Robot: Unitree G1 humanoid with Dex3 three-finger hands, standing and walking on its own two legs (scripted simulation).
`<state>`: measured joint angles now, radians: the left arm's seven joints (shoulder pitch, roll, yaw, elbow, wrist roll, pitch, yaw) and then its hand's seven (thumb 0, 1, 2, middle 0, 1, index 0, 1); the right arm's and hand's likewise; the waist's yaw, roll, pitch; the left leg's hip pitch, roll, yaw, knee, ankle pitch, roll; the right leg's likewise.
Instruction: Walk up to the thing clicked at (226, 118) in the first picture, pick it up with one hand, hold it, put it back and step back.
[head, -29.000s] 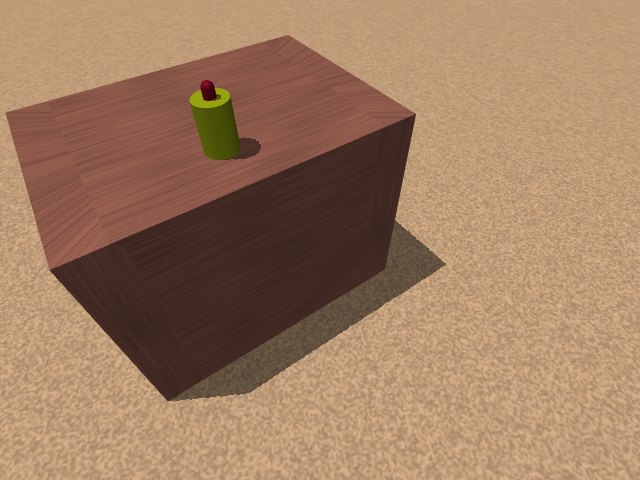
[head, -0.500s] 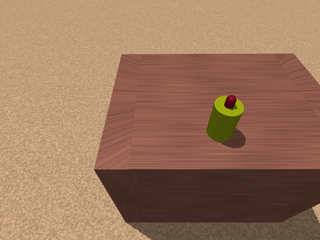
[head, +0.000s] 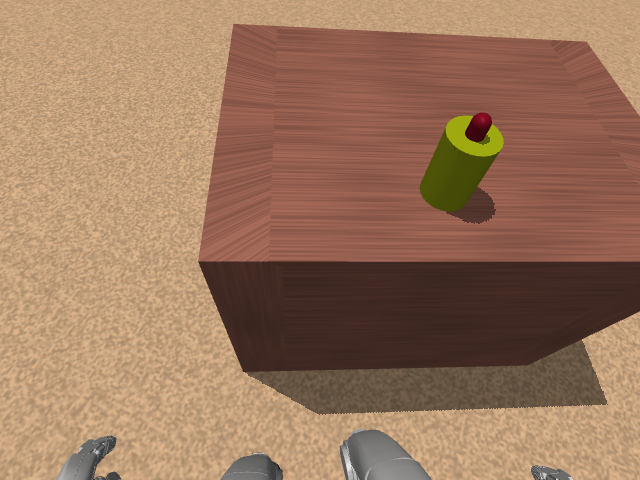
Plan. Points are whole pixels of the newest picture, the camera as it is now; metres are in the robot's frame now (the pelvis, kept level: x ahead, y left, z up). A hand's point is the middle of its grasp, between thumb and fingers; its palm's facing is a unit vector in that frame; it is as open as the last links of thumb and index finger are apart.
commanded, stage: step back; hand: right
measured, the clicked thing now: (462, 158) +0.57 -0.22 +0.02
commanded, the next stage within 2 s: none
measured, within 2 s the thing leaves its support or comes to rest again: neither
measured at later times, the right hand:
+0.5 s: hand out of the picture -0.03 -0.30 -0.16, palm faces -0.07 +0.92 -0.40, open 7.4 cm
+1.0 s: hand out of the picture -0.13 -0.31 -0.15, palm faces -0.01 +0.91 -0.42, open 7.4 cm
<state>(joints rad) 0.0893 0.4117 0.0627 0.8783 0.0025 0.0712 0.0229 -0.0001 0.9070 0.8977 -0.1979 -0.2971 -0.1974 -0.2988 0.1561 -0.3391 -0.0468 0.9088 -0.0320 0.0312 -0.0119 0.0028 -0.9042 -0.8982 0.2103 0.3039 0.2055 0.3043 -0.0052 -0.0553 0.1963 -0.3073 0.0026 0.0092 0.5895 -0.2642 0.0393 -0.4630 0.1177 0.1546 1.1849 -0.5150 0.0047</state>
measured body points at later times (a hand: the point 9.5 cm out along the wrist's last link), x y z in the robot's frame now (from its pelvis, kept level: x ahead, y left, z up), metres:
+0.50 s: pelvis -0.11 -0.03 +0.00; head -0.05 -0.04 +0.44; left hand +0.01 +0.28 -0.10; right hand -0.03 -0.35 -0.13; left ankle -0.15 +0.11 -0.68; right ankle -0.07 -0.13 -0.73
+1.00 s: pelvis -0.26 -0.03 -0.02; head -0.20 -0.03 +0.43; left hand -0.18 +0.29 -0.14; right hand -0.13 -0.35 -0.12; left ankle -0.17 +0.10 -0.73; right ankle -0.29 -0.16 -0.74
